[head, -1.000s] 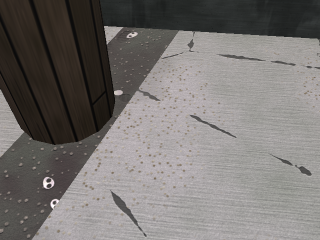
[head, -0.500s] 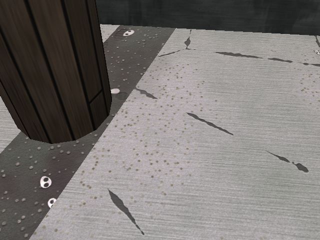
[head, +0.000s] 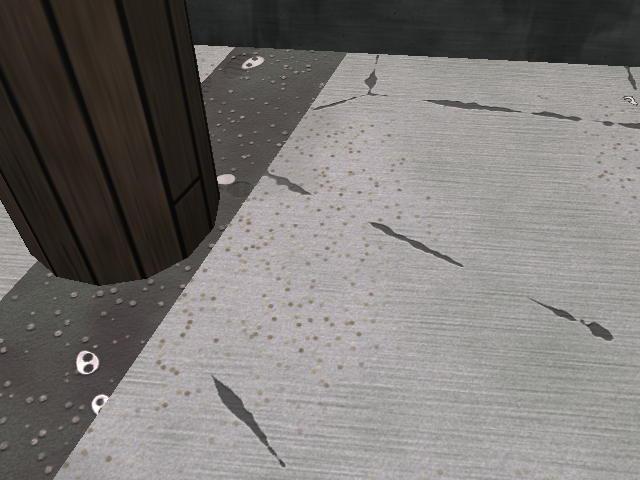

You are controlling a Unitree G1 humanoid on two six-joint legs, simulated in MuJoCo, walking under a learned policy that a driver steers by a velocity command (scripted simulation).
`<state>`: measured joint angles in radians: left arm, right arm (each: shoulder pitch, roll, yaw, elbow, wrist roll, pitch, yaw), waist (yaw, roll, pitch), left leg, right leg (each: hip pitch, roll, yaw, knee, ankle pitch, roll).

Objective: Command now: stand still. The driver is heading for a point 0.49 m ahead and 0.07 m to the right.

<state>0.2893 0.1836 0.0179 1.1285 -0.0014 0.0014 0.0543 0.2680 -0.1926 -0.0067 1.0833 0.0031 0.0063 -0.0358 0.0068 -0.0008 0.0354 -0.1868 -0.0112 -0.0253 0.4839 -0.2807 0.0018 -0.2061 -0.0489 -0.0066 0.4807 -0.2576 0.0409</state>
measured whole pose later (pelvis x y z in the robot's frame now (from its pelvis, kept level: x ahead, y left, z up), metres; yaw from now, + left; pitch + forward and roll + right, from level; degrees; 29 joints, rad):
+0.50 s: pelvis +0.11 -0.04 +0.01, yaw +0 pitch +1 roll +1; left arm 0.52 0.16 0.02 1.10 0.00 -0.10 0.00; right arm 0.19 -0.25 -0.06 0.97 0.03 -0.10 0.01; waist 0.05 0.02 -0.02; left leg -0.59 0.07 0.02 1.06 -0.20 0.06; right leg 0.00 0.02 -0.04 0.27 -0.29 -0.05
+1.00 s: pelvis +0.37 +0.01 +0.01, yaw +0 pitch +1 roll +1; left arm 0.16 0.25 0.06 0.91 0.00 -0.08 0.04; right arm 0.23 -0.24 -0.04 1.02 -0.02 -0.10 0.03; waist -0.03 -0.04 0.06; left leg -0.21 -0.07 0.07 0.31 -0.11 0.08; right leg -0.58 -0.09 0.04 1.00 -0.30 0.01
